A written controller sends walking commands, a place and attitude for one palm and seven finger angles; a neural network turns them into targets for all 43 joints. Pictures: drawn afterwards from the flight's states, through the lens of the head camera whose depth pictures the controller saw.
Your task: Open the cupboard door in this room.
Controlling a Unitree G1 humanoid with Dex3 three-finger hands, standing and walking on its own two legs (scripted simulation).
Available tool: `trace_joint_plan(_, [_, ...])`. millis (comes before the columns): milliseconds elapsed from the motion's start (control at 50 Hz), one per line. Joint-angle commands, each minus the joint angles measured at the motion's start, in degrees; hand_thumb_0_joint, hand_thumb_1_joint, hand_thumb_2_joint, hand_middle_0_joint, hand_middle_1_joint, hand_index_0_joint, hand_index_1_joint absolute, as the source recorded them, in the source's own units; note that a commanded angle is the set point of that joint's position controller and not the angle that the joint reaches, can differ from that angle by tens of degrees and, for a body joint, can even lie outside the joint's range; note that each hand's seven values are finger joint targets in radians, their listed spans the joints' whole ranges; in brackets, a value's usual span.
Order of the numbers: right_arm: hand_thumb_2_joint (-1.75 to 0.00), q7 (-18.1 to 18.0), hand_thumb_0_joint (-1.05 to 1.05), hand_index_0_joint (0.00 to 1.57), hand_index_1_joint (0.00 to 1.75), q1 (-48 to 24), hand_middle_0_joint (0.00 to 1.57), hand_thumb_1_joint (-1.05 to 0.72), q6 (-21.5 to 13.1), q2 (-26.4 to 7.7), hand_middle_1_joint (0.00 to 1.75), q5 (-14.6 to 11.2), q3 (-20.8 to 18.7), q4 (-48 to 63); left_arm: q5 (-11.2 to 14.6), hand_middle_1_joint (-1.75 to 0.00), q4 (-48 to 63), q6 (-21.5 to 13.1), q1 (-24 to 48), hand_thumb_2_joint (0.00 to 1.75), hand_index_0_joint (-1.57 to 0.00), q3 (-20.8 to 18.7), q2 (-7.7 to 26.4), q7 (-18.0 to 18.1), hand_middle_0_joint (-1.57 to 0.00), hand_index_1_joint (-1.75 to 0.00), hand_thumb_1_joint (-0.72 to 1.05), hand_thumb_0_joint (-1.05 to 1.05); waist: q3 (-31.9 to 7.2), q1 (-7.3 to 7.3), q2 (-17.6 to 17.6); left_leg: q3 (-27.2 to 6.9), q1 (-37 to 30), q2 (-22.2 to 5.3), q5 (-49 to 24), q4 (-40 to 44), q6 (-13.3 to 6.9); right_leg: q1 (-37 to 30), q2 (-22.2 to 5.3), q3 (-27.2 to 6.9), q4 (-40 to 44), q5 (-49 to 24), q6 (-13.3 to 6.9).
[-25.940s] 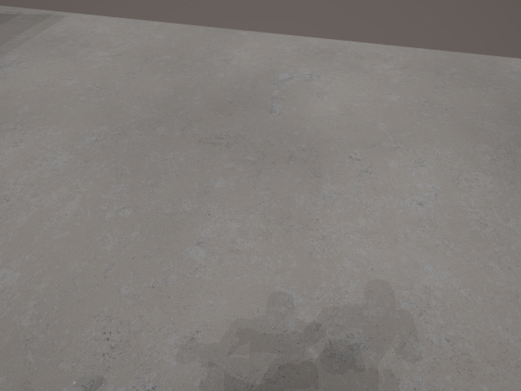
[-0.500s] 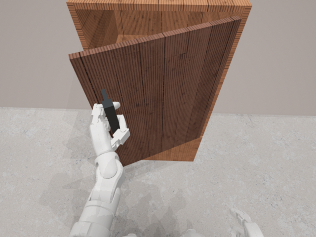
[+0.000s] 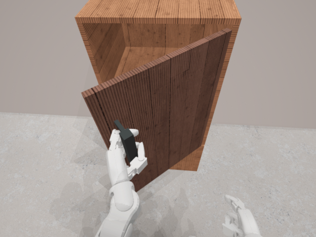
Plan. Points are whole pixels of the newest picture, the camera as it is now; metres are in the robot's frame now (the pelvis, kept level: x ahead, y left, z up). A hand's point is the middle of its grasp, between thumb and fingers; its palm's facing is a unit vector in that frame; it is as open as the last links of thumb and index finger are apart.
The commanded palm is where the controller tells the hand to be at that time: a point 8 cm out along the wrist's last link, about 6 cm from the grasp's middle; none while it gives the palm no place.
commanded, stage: open thumb and fingers to let go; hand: left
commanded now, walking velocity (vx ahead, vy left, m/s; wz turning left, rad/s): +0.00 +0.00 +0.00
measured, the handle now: (126, 143) +0.34 +0.10 +0.05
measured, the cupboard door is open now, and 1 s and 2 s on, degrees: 41 44 43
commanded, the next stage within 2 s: slide the hand sideways off the handle in 0.70 s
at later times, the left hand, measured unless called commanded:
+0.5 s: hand (138, 156) +0.30 +0.07 +0.05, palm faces +0.33 -0.94 -0.03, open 13.8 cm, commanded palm +0.25 +0.11 +0.05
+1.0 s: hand (135, 175) +0.26 +0.07 +0.05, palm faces -0.19 -0.98 -0.05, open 16.1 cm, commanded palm +0.25 +0.11 +0.05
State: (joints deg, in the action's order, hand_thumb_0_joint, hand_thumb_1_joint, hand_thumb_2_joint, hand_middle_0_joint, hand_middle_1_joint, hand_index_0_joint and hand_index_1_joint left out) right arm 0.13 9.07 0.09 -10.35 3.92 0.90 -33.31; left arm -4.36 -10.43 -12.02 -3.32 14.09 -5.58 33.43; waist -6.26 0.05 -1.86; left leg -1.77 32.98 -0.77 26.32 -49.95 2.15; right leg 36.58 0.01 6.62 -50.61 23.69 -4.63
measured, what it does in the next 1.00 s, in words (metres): stands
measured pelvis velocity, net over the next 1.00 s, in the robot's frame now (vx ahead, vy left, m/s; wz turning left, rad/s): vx -0.01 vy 0.03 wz -0.01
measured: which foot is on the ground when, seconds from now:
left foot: down 0.00-1.00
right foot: down 0.00-1.00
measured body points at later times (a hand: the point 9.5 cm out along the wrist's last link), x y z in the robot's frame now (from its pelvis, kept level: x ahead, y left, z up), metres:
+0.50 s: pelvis -0.01 +0.01 +0.00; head +0.03 -0.02 +0.45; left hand +0.28 +0.12 +0.06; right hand +0.16 -0.22 -0.11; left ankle -0.01 +0.15 -0.69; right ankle +0.02 -0.07 -0.69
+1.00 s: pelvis -0.01 +0.03 -0.01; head +0.03 +0.01 +0.44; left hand +0.26 +0.12 +0.05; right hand +0.16 -0.19 -0.10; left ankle -0.01 +0.15 -0.69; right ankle +0.02 -0.07 -0.69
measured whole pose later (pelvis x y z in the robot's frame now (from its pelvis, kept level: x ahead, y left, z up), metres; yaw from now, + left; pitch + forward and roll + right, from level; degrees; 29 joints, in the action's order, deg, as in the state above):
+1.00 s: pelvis -0.01 +0.03 -0.01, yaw +0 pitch +9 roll +0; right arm -0.5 12.9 -3.1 -12.4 0.7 1.2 -29.6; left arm 1.7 -6.1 -16.0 -5.4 15.3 4.0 3.4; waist -4.8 -0.6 -2.5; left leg -0.7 35.9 0.5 27.6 -54.6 0.1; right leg 39.1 -1.3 5.4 -54.0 23.9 -2.8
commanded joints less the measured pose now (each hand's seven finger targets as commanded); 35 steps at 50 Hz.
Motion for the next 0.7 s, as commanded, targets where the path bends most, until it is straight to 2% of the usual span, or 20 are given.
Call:
trace_joint_plan(0, [-0.9, -0.6, 0.0, 0.2, 0.3, -3.9, 0.2, -0.9, -3.1, -3.9, 0.3, 0.3, -1.8, 8.3, -1.3, -1.3, 11.7, -4.2, 11.0, 0.69, -0.36, -1.8, -4.4, 0.3, -0.36, -1.3, 0.41, 0.0, -13.7, 0.42, 8.4, 1.2, 2.6, 2.7, -9.3, 3.2, -2.3, -15.5, -4.0, -11.3, 12.4, -14.5, 4.7])
trace_joint_plan(40, [-0.9, -0.4, 0.0, 0.2, 0.3, -2.9, 0.2, -0.9, -3.0, -4.1, 0.3, 0.3, -2.2, 8.2, -2.1, -1.28, 12.2, -4.7, 11.3, 0.63, -0.35, -0.9, -4.6, -0.5, -0.35, -1.28, 0.27, 0.0, -14.9, 0.85, 7.3, 1.2, 2.0, 2.5, -11.1, 3.1, -2.3, -15.8, -3.8, -10.4, 11.0, -18.4, 4.5])
trace_joint_plan(80, [-0.9, -0.2, 0.0, 0.2, 0.3, -2.4, 0.2, -0.9, -3.2, -4.3, 0.3, 0.2, -2.4, 8.4, -2.3, -1.27, 12.7, -5.1, 10.4, 0.57, -0.35, -0.4, -4.8, -1.0, -0.35, -1.27, 0.13, 0.0, -15.3, 1.02, 7.9, 1.3, 2.0, 2.3, -11.4, 3.0, -2.4, -15.8, -3.8, -10.1, 10.4, -19.8, 4.6])
trace_joint_plan(120, [-0.9, -0.3, 0.0, 0.2, 0.3, -2.2, 0.2, -0.9, -3.2, -4.5, 0.3, 0.1, -2.4, 8.6, -1.9, -1.25, 12.4, -5.2, 10.7, 0.51, -0.33, -0.8, -4.3, -1.3, -0.33, -1.25, -0.01, 0.0, -14.1, 1.24, 8.8, 1.2, 2.8, 2.4, -10.2, 2.9, -2.4, -15.2, -3.9, -10.3, 11.0, -17.3, 4.7])
trace_joint_plan(160, [-0.9, -0.5, 0.0, 0.2, 0.3, -2.6, 0.2, -0.9, -3.3, -4.6, 0.3, 0.0, -2.4, 8.9, -1.4, -1.24, 12.8, -5.3, 11.0, 0.45, -0.32, -1.9, -3.3, -1.3, -0.32, -1.24, -0.15, 0.0, -13.9, 0.8, 9.0, 1.3, 3.3, 2.5, -9.3, 3.0, -2.4, -15.3, -4.0, -11.0, 11.8, -15.2, 4.8])
trace_joint_plan(200, [-0.9, -0.6, 0.0, 0.2, 0.3, -2.9, 0.2, -0.9, -3.5, -4.5, 0.3, 0.0, -2.4, 8.8, -1.8, -1.22, 13.1, -5.5, 13.3, 0.39, -0.32, -1.2, -3.6, -1.0, -0.32, -1.22, -0.29, 0.0, -13.3, 1.13, 7.1, 1.4, 2.8, 2.6, -8.6, 2.8, -2.5, -13.8, -4.0, -11.2, 12.2, -12.1, 4.5])
trace_joint_plan(260, [-0.9, -0.8, 0.0, 0.2, 0.3, -2.7, 0.2, -0.9, -3.7, -4.5, 0.3, 0.0, -2.3, 8.4, -1.7, -1.2, 11.3, -5.4, 14.0, 0.3, -0.3, -1.8, -3.4, -0.5, -0.3, -1.2, -0.5, 0.0, -12.8, 1.1, 8.3, 1.2, 3.3, 2.5, -8.2, 2.8, -2.5, -13.2, -4.0, -11.0, 12.3, -10.4, 4.4])
trace_joint_plan(280, [-0.9, -0.7, 0.0, 0.2, 0.3, -2.8, 0.2, -0.9, -3.8, -4.5, 0.3, 0.0, -2.3, 8.6, -1.5, -1.2, 11.0, -5.4, 12.9, 0.3, -0.3, -2.0, -3.7, -0.5, -0.3, -1.2, -0.5, 0.0, -13.0, 0.52, 8.1, 1.3, 3.5, 2.6, -8.2, 3.0, -2.5, -13.6, -3.9, -11.1, 12.2, -10.6, 4.4])
trace_joint_plan(300, [-0.9, -0.7, 0.0, 0.2, 0.3, -2.6, 0.2, -0.9, -3.8, -4.5, 0.3, 0.0, -2.4, 8.5, -1.5, -1.2, 11.1, -5.5, 13.5, 0.3, -0.3, -2.0, -3.5, -0.5, -0.3, -1.2, -0.5, 0.0, -13.3, 0.83, 8.8, 1.2, 3.3, 2.6, -8.6, 2.9, -2.6, -13.8, -3.9, -11.0, 12.0, -11.6, 4.5])
trace_joint_plan(340, [-0.9, -0.7, 0.0, 0.2, 0.3, -2.6, 0.2, -0.9, -3.9, -4.7, 0.3, 0.0, -2.4, 8.6, -1.4, -1.1, 10.9, -5.5, 12.8, 0.3, -0.28, -2.6, -3.1, -0.5, -0.28, -1.1, -0.5, 0.0, -14.2, 0.46, 9.3, 1.2, 3.5, 2.6, -8.9, 3.1, -2.6, -14.4, -3.5, -10.4, 11.5, -11.9, 4.3])
trace_joint_plan(360, [-0.9, -0.7, 0.0, 0.2, 0.3, -2.6, 0.2, -0.9, -3.8, -4.7, 0.3, -0.1, -2.4, 8.5, -1.5, -1.05, 11.0, -5.5, 13.5, 0.3, -0.27, -2.6, -3.1, -0.4, -0.27, -1.05, -0.5, 0.0, -14.1, 0.56, 8.0, 1.4, 3.1, 2.5, -9.0, 3.1, -2.6, -13.7, -3.4, -10.2, 11.3, -11.9, 4.2])
trace_joint_plan(420, [-0.9, -0.3, 0.0, 0.2, 0.3, -1.8, 0.2, -0.9, -4.2, -4.6, 0.3, 0.2, -2.6, 8.8, -2.2, -0.9, 11.8, -5.7, 12.8, 0.3, -0.25, -0.3, -5.5, -0.1, -0.25, -0.9, -0.5, 0.0, -14.9, 0.8, 7.0, 1.6, 1.5, 2.2, -11.1, 3.0, -2.7, -12.8, -2.6, -8.0, 9.6, -14.6, 3.8])
trace_joint_plan(440, [-0.9, -0.1, 0.0, 0.2, 0.3, -1.7, 0.2, -0.9, -4.2, -4.7, 0.3, 0.1, -2.6, 9.0, -2.4, -0.85, 11.8, -5.5, 12.2, 0.3, -0.24, -0.2, -5.4, -0.1, -0.24, -0.85, -0.5, 0.0, -14.5, 0.55, 6.3, 1.4, 1.4, 2.2, -11.6, 3.3, -2.6, -12.6, -2.3, -7.3, 9.1, -14.7, 3.3])
trace_joint_plan(480, [-0.9, 0.0, 0.0, 0.2, 0.3, -1.7, 0.2, -0.9, -4.2, -4.6, 0.3, 0.0, -2.5, 9.2, -2.1, -0.75, 11.8, -5.4, 11.9, 0.3, -0.22, 0.5, -6.1, -0.1, -0.22, -0.75, -0.5, 0.0, -13.9, 0.7, 7.0, 1.4, 1.4, 2.1, -11.3, 3.3, -2.6, -11.7, -2.0, -6.6, 8.8, -13.9, 3.3])
trace_joint_plan(560, [-0.9, -0.2, 0.0, 0.2, 0.3, -2.1, 0.2, -0.9, -4.3, -4.8, 0.3, -0.1, -2.3, 9.1, -1.9, -0.55, 11.7, -5.2, 14.0, 0.3, -0.19, -0.4, -5.1, 0.4, -0.19, -0.55, -0.5, 0.0, -12.9, 0.86, 7.1, 1.4, 1.6, 2.1, -10.0, 3.3, -2.7, -10.8, -1.9, -6.9, 9.4, -10.8, 3.3])
trace_joint_plan(600, [-0.9, -0.1, 0.0, 0.2, 0.3, -2.0, 0.2, -0.9, -4.3, -4.6, 0.3, 0.0, -2.3, 9.5, -1.7, -0.45, 12.4, -5.0, 12.1, 0.3, -0.18, -0.3, -5.6, 0.6, -0.18, -0.45, -0.5, 0.0, -14.5, 0.07, 6.7, 1.4, 1.3, 2.2, -11.2, 3.4, -2.6, -11.7, -1.7, -6.4, 8.6, -12.4, 3.1])
trace_joint_plan(640, [-0.9, 0.0, 0.0, 0.2, 0.3, -2.2, 0.2, -0.9, -4.1, -4.6, 0.3, 0.0, -2.2, 9.6, -1.8, -0.35, 11.8, -4.3, 11.4, 0.3, -0.16, -0.4, -5.6, 0.7, -0.16, -0.35, -0.5, 0.0, -13.8, -0.07, 5.9, 1.3, 1.1, 2.2, -11.9, 3.4, -2.5, -11.4, -1.4, -5.8, 8.2, -13.4, 2.9])
trace_joint_plan(680, [-0.9, 0.1, 0.0, 0.2, 0.3, -2.3, 0.2, -0.9, -4.0, -4.4, 0.3, -0.1, -2.1, 9.7, -1.5, -0.3, 12.3, -4.1, 11.7, 0.3, -0.15, -0.3, -6.2, 0.8, -0.15, -0.3, -0.5, 0.0, -12.9, 0.13, 6.6, 1.3, 1.2, 2.1, -11.6, 3.6, -2.5, -11.0, -1.4, -5.7, 8.2, -12.8, 2.9])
